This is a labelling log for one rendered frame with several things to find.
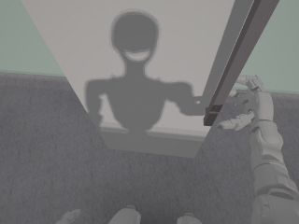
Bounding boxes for right robot forearm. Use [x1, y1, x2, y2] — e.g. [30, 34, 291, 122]
[249, 120, 299, 202]

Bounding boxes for left robot hand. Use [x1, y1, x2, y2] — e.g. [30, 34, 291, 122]
[55, 209, 81, 224]

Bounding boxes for robot left shin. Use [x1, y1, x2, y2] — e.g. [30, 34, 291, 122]
[126, 205, 135, 210]

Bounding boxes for right robot hand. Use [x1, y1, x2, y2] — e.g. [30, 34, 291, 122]
[217, 75, 274, 131]

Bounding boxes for handle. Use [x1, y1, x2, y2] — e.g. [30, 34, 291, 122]
[203, 0, 279, 127]

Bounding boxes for robot right shin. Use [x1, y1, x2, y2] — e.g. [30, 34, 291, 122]
[184, 213, 194, 217]

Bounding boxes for fridge door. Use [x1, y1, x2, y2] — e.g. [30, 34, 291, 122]
[21, 0, 254, 159]

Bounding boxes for robot shin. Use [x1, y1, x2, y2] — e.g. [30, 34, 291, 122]
[184, 213, 194, 217]
[126, 205, 135, 210]

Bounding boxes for robot right upper arm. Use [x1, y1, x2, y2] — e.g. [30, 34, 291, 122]
[250, 194, 299, 224]

